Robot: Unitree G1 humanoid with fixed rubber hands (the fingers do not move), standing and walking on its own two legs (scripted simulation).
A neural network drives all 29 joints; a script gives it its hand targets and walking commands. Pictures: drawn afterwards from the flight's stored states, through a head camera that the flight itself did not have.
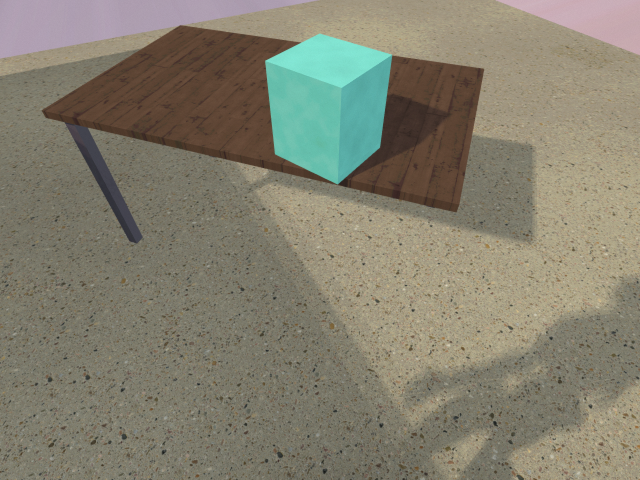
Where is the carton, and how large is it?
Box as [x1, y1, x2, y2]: [265, 34, 391, 183]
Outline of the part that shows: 318,34 265,61 275,154 333,182 338,183 379,147 391,54 322,34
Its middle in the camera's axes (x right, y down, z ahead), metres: +0.02 -0.33 +0.97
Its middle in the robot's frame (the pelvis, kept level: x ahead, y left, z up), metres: +0.95 -0.01 -0.03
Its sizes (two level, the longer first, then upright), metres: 0.210 0.200 0.250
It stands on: a table, 0.63 m high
